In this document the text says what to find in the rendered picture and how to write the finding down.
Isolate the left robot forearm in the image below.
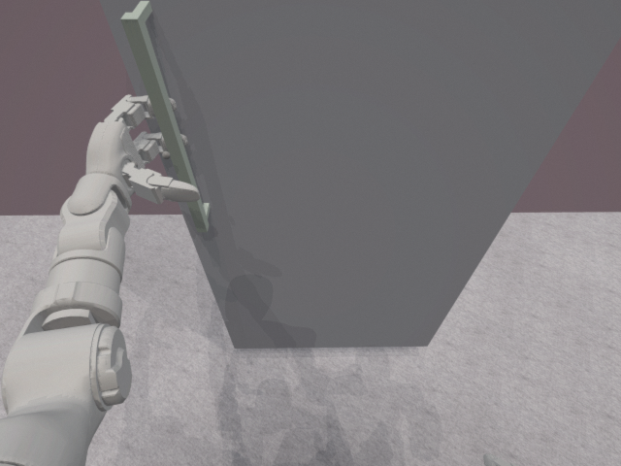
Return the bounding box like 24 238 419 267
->
1 173 132 414

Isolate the fridge door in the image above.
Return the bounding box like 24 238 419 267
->
99 0 621 349

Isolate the robot left hand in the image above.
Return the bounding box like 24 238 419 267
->
86 94 200 204

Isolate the handle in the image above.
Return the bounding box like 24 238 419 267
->
120 1 211 232

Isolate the robot left upper arm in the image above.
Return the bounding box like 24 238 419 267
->
0 323 132 466

